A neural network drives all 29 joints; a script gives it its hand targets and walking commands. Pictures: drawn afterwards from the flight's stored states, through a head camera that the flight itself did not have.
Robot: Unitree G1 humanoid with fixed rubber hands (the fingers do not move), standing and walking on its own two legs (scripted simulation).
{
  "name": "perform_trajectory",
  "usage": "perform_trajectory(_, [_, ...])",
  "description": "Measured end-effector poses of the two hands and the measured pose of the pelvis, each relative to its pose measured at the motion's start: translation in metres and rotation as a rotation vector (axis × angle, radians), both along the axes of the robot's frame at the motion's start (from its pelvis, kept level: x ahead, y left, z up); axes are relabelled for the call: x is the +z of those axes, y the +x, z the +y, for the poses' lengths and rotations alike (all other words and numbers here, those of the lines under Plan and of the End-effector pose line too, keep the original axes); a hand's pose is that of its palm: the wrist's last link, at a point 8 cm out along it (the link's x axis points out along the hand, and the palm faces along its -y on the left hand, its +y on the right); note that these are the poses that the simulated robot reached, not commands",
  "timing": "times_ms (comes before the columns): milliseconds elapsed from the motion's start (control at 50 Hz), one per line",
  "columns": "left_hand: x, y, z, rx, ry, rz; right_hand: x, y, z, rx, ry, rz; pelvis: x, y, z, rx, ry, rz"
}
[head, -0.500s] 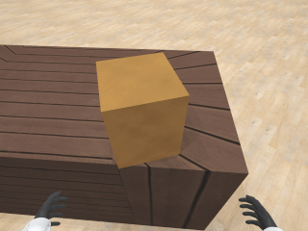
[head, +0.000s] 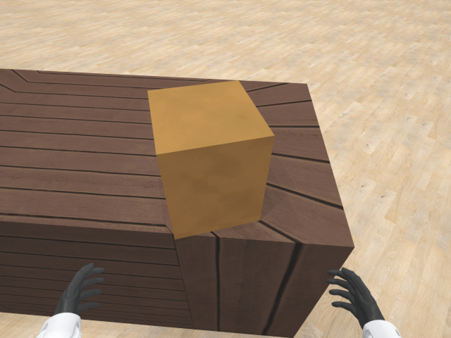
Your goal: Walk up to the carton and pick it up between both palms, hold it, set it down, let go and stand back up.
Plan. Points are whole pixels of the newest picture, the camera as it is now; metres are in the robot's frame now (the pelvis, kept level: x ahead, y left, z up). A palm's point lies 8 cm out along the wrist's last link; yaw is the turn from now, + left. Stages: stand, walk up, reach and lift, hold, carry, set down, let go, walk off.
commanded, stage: reach and lift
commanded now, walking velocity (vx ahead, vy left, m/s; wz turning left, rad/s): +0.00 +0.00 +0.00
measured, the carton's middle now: (206, 159) +0.47 +0.04 +0.07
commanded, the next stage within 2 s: none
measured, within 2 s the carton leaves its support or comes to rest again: neither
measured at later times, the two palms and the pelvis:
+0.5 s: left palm (90, 280) +0.21 +0.22 +0.04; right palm (366, 281) +0.21 -0.23 +0.03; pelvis +0.03 +0.00 +0.01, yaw +0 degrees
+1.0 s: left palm (114, 246) +0.25 +0.18 +0.08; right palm (360, 232) +0.27 -0.22 +0.08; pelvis +0.02 -0.01 +0.01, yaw -1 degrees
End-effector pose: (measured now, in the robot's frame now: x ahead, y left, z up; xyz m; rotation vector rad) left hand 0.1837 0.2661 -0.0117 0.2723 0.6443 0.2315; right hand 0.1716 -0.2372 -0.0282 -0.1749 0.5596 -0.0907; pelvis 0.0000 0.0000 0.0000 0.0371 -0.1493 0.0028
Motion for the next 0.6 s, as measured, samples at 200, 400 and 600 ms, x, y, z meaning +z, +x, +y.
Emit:
perform_trajectory(200, [0.023, 0.024, -0.025, 0.016, -0.085, -0.120, 0.024, 0.024, 0.006, -0.005, 0.064, -0.076, 0.003, 0.014, -0.001, 0.000, 0.000, 0.027])
perform_trajectory(400, [0.046, 0.029, -0.038, 0.042, -0.116, -0.208, 0.043, 0.033, 0.007, -0.021, 0.105, -0.127, 0.005, 0.028, 0.001, -0.002, -0.004, 0.060])
perform_trajectory(600, [0.070, 0.030, -0.050, 0.053, -0.134, -0.311, 0.066, 0.038, 0.009, 0.002, 0.139, -0.228, 0.006, 0.027, -0.002, -0.006, -0.007, 0.060])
